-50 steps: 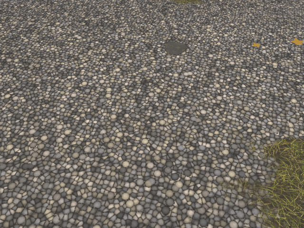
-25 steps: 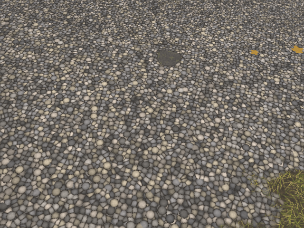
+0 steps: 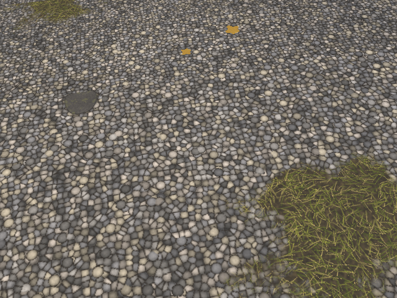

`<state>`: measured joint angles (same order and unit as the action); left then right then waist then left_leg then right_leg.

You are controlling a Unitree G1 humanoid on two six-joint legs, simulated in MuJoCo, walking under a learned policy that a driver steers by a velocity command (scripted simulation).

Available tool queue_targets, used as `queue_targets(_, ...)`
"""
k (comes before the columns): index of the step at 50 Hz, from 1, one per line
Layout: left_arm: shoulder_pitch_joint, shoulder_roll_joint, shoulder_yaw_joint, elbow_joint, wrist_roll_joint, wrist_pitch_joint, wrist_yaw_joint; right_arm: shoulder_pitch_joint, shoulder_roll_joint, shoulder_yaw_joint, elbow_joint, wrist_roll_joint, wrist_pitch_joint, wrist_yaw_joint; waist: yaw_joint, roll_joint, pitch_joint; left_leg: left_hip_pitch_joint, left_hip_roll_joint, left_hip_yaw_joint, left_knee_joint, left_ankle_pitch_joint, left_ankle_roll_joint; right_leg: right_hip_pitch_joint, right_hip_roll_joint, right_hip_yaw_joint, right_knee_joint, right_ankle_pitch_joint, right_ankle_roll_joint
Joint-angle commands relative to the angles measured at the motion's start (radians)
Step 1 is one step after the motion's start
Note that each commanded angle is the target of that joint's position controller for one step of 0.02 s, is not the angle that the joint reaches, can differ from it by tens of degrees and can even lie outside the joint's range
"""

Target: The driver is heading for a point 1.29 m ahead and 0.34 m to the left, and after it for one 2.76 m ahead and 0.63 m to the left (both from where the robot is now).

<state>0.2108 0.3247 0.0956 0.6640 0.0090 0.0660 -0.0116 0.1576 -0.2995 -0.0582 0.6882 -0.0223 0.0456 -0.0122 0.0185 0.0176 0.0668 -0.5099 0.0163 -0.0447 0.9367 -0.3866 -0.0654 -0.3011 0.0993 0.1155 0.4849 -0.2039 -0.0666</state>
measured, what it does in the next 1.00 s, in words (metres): steps on the spot, turning left: left foot, then right foot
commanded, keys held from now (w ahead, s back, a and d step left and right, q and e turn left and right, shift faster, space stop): shift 0.04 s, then q+shift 0.76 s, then shift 0.10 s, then e+shift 0.10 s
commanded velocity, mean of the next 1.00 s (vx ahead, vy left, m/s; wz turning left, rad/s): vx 0.00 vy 0.00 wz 0.43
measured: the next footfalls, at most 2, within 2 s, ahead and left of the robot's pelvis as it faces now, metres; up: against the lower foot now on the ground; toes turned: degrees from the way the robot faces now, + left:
left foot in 0.16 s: +0.08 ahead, +0.12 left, +0.00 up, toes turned -5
right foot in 0.56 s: +0.05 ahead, -0.07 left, +0.00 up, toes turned +21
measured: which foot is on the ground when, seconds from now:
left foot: up 0.00-0.14, down 0.16-0.56, up 0.58-0.96, down 0.98-1.00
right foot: down 0.00-0.16, up 0.18-0.54, down 0.56-0.98, up 1.00-1.00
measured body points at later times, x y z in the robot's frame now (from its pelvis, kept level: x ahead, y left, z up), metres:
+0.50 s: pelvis +0.00 +0.02 +0.00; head +0.04 +0.04 +0.45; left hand +0.12 +0.32 -0.10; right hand +0.14 -0.26 -0.10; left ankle +0.04 +0.13 -0.74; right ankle -0.01 -0.10 -0.71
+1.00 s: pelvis -0.02 +0.03 -0.01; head +0.01 +0.06 +0.44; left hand -0.10 +0.30 -0.13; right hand +0.28 -0.08 -0.10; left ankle -0.07 +0.11 -0.74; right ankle +0.01 -0.09 -0.74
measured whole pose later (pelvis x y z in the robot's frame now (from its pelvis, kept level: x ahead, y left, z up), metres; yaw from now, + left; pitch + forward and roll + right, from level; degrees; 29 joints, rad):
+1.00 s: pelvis -0.02 +0.03 -0.01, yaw +32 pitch +1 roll +0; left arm 0.28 0.30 0.04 0.74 0.01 0.02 0.00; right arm 0.09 -0.27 -0.05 0.66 -0.02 0.06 0.04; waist 0.06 -0.03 0.08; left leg -0.25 -0.03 0.02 0.51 -0.27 0.02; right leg -0.22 -0.08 -0.16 0.59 -0.38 0.00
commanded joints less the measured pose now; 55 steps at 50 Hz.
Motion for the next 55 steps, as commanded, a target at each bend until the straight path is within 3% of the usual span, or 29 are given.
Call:
queue_targets(1, 0.015, 0.160, 0.043, -0.066, 0.009, -0.009, -0.003, -0.012, -0.061, -0.006, -0.077, 0.004, -0.014, -0.005, 0.025, -0.137, -0.150, -0.027, -0.023, 0.003, -0.092, 0.002, 0.013, 0.176, -0.244, 0.291, -0.086, 0.295, -0.171)
queue_targets(5, -0.028, 0.115, 0.017, -0.061, 0.017, -0.012, -0.004, 0.057, -0.061, -0.003, -0.059, 0.017, -0.019, -0.011, 0.008, -0.173, -0.174, 0.174, -0.029, 0.050, -0.234, 0.002, 0.053, 0.102, -0.240, 0.272, -0.042, 0.418, -0.127)
queue_targets(7, -0.064, 0.059, -0.013, -0.053, 0.000, -0.014, 0.007, 0.099, -0.015, 0.013, -0.042, 0.009, -0.027, -0.010, -0.039, -0.136, -0.167, 0.355, -0.012, 0.054, -0.499, 0.174, 0.082, 0.020, -0.209, 0.248, -0.023, 0.258, -0.062)
queue_targets(8, -0.025, -0.013, -0.041, -0.037, 0.008, -0.019, 0.014, 0.057, -0.008, 0.029, -0.051, -0.010, -0.037, -0.010, -0.008, -0.021, -0.156, 0.394, 0.090, -0.108, -0.649, 0.186, 0.099, -0.006, -0.151, 0.198, 0.012, 0.072, -0.005)
queue_targets(9, 0.050, -0.011, -0.042, -0.027, 0.011, -0.015, 0.014, -0.034, -0.102, 0.019, -0.085, -0.015, -0.045, -0.006, 0.066, 0.148, -0.112, 0.311, 0.248, -0.361, -0.711, 0.232, 0.162, -0.025, -0.023, 0.055, 0.053, -0.150, 0.036)
queue_targets(10, 0.034, 0.051, -0.028, -0.015, 0.017, -0.007, 0.022, -0.029, -0.124, 0.008, -0.073, -0.006, -0.042, 0.009, 0.047, 0.189, -0.080, 0.199, 0.275, -0.414, -0.718, 0.230, 0.229, 0.056, -0.031, 0.000, 0.046, -0.231, 0.048)
queue_targets(11, 0.009, 0.073, -0.024, -0.010, 0.016, -0.011, 0.022, -0.042, -0.124, 0.003, -0.069, 0.004, -0.038, 0.021, 0.045, 0.180, -0.034, 0.183, 0.213, -0.381, -0.696, 0.217, 0.216, 0.072, -0.031, -0.022, 0.041, -0.182, 0.049)
queue_targets(13, -0.038, 0.081, -0.019, -0.013, 0.014, -0.027, 0.021, 0.016, -0.178, -0.026, -0.052, 0.016, -0.028, 0.023, -0.002, 0.194, -0.036, 0.270, 0.142, -0.351, -0.641, 0.279, 0.194, 0.010, 0.004, -0.059, 0.096, -0.151, 0.058)
queue_targets(16, -0.070, 0.060, -0.025, -0.035, 0.008, -0.035, 0.025, 0.119, -0.188, -0.051, -0.027, 0.023, -0.025, 0.024, -0.042, 0.140, -0.102, 0.445, 0.164, -0.425, -0.596, 0.488, 0.255, -0.160, 0.004, -0.039, 0.293, -0.292, 0.090)
queue_targets(22, -0.093, 0.029, -0.039, -0.050, -0.005, -0.042, 0.037, 0.091, -0.160, -0.078, -0.032, 0.016, -0.001, 0.032, -0.045, 0.129, -0.148, 0.428, 0.097, -0.470, -0.603, 0.367, 0.257, -0.142, -0.001, -0.028, 0.262, -0.265, 0.098)
queue_targets(24, -0.064, 0.034, -0.040, -0.043, -0.006, -0.048, 0.042, 0.068, -0.167, -0.087, -0.038, 0.013, 0.006, 0.039, -0.036, 0.139, -0.154, 0.368, 0.078, -0.500, -0.612, 0.300, 0.236, -0.057, 0.015, -0.030, 0.167, -0.239, 0.081)
queue_targets(26, 0.015, 0.042, -0.038, -0.018, -0.006, -0.054, 0.054, 0.011, -0.170, -0.091, -0.052, 0.016, 0.010, 0.044, 0.006, 0.148, -0.150, 0.248, 0.038, -0.503, -0.615, 0.201, 0.184, 0.105, 0.031, -0.043, -0.011, -0.169, 0.055)
queue_targets(27, 0.064, 0.056, -0.033, -0.003, -0.001, -0.059, 0.066, -0.019, -0.160, -0.089, -0.061, 0.023, 0.009, 0.041, 0.037, 0.137, -0.138, 0.151, -0.009, -0.479, -0.600, 0.091, 0.130, 0.221, 0.007, -0.036, -0.156, -0.089, 0.041)
queue_targets(28, 0.067, 0.143, -0.014, -0.005, 0.010, -0.063, 0.079, 0.011, -0.111, -0.076, -0.068, 0.028, 0.004, 0.034, 0.016, 0.000, -0.137, 0.021, -0.100, -0.385, -0.475, -0.102, 0.064, 0.318, -0.179, 0.135, -0.285, -0.188, -0.003)
queue_targets(29, -0.036, 0.234, -0.001, -0.053, 0.019, -0.059, 0.077, 0.059, -0.073, -0.072, -0.077, 0.027, 0.000, 0.026, -0.017, -0.241, -0.119, -0.104, -0.242, -0.124, -0.175, -0.175, 0.031, 0.271, -0.459, 0.442, -0.353, -0.303, -0.103)
queue_targets(30, -0.085, 0.181, -0.013, -0.058, 0.037, -0.056, 0.067, 0.041, -0.170, -0.089, -0.057, -0.010, 0.001, 0.020, -0.029, -0.126, -0.053, -0.100, -0.118, -0.087, 0.005, -0.129, 0.022, 0.127, -0.492, 0.371, -0.325, -0.141, -0.157)
queue_targets(31, -0.111, 0.103, -0.036, -0.067, 0.033, -0.059, 0.063, 0.055, -0.177, -0.095, -0.042, -0.010, 0.004, 0.028, -0.057, -0.087, -0.049, -0.039, -0.103, -0.077, 0.101, -0.082, 0.029, 0.083, -0.429, 0.267, -0.277, 0.022, -0.150)
queue_targets(32, -0.138, 0.066, -0.048, -0.069, 0.028, -0.063, 0.059, 0.092, -0.158, -0.091, -0.025, -0.011, 0.013, 0.039, -0.080, -0.088, -0.042, -0.031, -0.094, -0.066, 0.180, -0.035, 0.032, 0.080, -0.361, 0.148, -0.243, 0.144, -0.121)
queue_targets(35, -0.095, 0.068, -0.049, -0.071, 0.026, -0.068, 0.060, 0.101, -0.138, -0.074, -0.022, 0.006, 0.032, 0.070, -0.053, -0.147, -0.061, -0.085, -0.060, 0.000, 0.241, 0.010, 0.010, 0.185, -0.300, -0.019, -0.178, 0.375, -0.105)
queue_targets(38, 0.025, 0.097, -0.032, -0.042, 0.024, -0.066, 0.059, -0.007, -0.113, -0.054, -0.068, 0.010, 0.036, 0.081, 0.018, -0.156, -0.062, -0.141, -0.025, 0.037, 0.135, -0.002, -0.010, 0.320, -0.344, -0.049, -0.144, 0.489, -0.125)
queue_targets(41, 0.066, 0.116, -0.020, -0.027, 0.025, -0.066, 0.048, -0.054, -0.089, -0.040, -0.097, 0.014, 0.042, 0.088, 0.040, -0.171, -0.078, -0.080, -0.011, 0.061, 0.016, -0.042, -0.001, 0.336, -0.375, -0.086, -0.118, 0.535, -0.132)
queue_targets(46, 0.058, 0.138, -0.010, 0.000, 0.016, -0.069, 0.021, -0.040, -0.063, -0.024, -0.101, 0.024, 0.035, 0.066, 0.024, -0.223, -0.109, 0.155, -0.072, 0.115, -0.251, -0.076, 0.055, 0.242, -0.360, -0.129, -0.032, 0.598, -0.110)
queue_targets(48, 0.035, 0.120, -0.020, 0.019, -0.007, -0.060, 0.015, 0.038, -0.039, -0.012, -0.066, 0.004, 0.018, 0.045, -0.043, -0.171, -0.121, 0.337, -0.080, 0.098, -0.586, 0.169, 0.083, 0.167, -0.320, -0.148, 0.056, 0.534, -0.061)
queue_targets(49, 0.059, 0.058, -0.042, 0.022, -0.014, -0.062, 0.011, 0.085, -0.070, -0.010, -0.047, -0.019, 0.001, 0.032, -0.052, -0.063, -0.183, 0.561, 0.047, -0.039, -0.682, 0.326, 0.100, 0.030, -0.291, -0.166, 0.115, 0.349, 0.000)
queue_targets(50, 0.113, -0.089, -0.089, -0.013, -0.011, -0.062, -0.006, 0.069, -0.127, -0.001, -0.063, -0.023, -0.018, 0.020, -0.011, 0.214, -0.240, 0.710, 0.377, -0.318, -0.624, 0.799, 0.188, -0.151, -0.191, -0.215, 0.199, -0.285, 0.072)
queue_targets(51, 0.072, -0.012, -0.071, 0.022, -0.006, -0.037, 0.002, 0.087, -0.091, 0.003, -0.040, 0.003, -0.025, 0.002, -0.079, 0.156, -0.243, 0.530, 0.377, -0.223, -0.581, 0.837, 0.299, -0.032, -0.176, -0.111, 0.252, -0.403, 0.073)
queue_targets(52, 0.052, 0.038, -0.052, 0.018, -0.017, -0.027, 0.000, 0.023, -0.086, 0.009, -0.039, 0.001, -0.028, -0.004, -0.049, 0.152, -0.158, 0.494, 0.334, -0.166, -0.584, 0.794, 0.304, -0.066, -0.141, -0.091, 0.324, -0.400, 0.070)
queue_targets(53, 0.045, 0.073, -0.035, 0.030, -0.015, -0.025, -0.003, -0.022, -0.094, 0.008, -0.039, 0.002, -0.024, -0.012, -0.038, 0.150, -0.099, 0.456, 0.296, -0.108, -0.596, 0.737, 0.280, -0.108, -0.127, -0.087, 0.394, -0.364, 0.070)
queue_targets(55, 0.108, 0.110, -0.009, 0.068, 0.001, -0.017, -0.006, -0.044, -0.113, 0.002, -0.039, 0.011, -0.013, -0.028, -0.011, 0.161, -0.065, 0.426, 0.250, -0.011, -0.599, 0.772, 0.251, -0.138, -0.108, -0.105, 0.522, -0.291, 0.082)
